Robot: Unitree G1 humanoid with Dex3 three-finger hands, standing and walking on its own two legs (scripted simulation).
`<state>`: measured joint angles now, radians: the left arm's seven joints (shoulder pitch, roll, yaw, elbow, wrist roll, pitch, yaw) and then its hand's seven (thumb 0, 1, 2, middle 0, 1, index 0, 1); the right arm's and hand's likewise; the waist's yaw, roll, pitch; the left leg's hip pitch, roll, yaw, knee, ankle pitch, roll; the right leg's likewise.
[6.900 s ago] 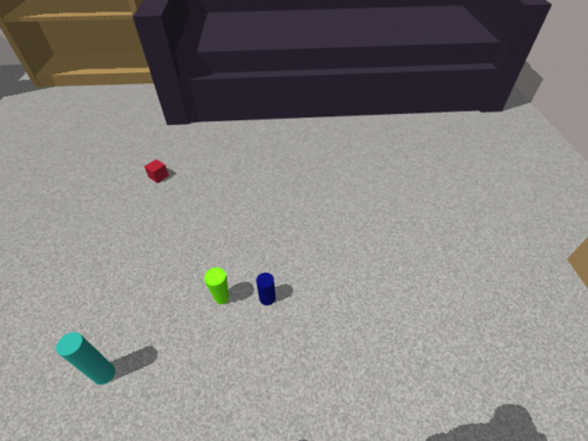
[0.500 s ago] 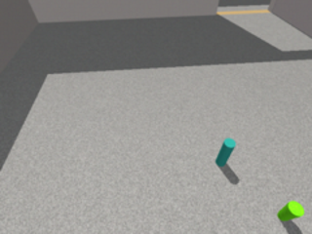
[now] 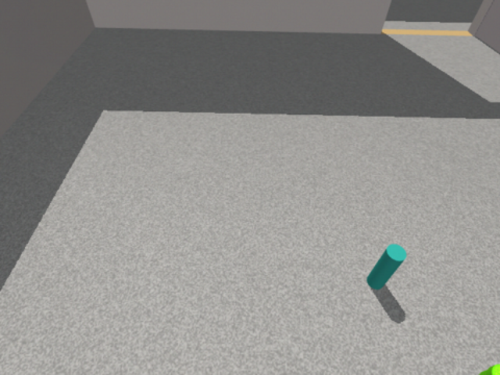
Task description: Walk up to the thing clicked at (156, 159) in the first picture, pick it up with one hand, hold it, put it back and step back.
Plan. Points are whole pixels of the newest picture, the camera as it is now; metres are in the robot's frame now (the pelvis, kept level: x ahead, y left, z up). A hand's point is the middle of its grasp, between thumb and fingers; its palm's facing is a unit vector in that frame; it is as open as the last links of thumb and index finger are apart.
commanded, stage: walk up
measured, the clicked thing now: out of the picture +0.67 -1.49 -0.73
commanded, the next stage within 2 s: none
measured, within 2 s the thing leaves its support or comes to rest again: neither
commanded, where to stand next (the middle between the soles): +0.79 -0.05 m, yaw -3 degrees
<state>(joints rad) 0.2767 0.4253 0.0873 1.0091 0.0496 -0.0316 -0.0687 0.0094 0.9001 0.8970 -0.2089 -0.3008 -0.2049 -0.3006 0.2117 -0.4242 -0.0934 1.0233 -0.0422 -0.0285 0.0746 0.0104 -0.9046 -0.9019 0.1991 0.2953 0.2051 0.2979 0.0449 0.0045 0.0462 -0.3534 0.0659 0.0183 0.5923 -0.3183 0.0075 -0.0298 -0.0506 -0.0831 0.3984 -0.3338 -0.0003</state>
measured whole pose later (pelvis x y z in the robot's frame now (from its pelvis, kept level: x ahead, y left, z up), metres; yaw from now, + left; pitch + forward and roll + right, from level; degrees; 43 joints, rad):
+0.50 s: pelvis +0.20 -0.03 -0.02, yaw -3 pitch -3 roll +1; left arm 0.21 0.41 0.08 0.91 0.03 -0.05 -0.10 0.01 0.90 0.90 -0.21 -0.30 -0.20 -0.30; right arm 0.37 -0.41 -0.07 0.90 -0.02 -0.05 0.04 0.01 -0.90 -0.90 0.20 0.30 0.21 0.30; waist -0.03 0.03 0.07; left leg -0.02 0.08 0.09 0.61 -0.47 -0.01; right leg -0.40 -0.06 -0.05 0.61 -0.15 -0.03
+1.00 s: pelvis +0.42 -0.02 -0.02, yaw -3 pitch -2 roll +0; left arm 0.37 0.43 0.04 0.87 0.01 -0.04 -0.05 0.01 0.90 0.90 -0.21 -0.30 -0.20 -0.30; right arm 0.24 -0.40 -0.07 0.82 -0.03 -0.08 0.06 0.01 -0.90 -0.90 0.20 0.30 0.21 0.30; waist 0.03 -0.03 0.09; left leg -0.38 0.05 0.09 0.62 -0.19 0.03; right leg -0.23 -0.01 -0.01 0.94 -0.47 -0.04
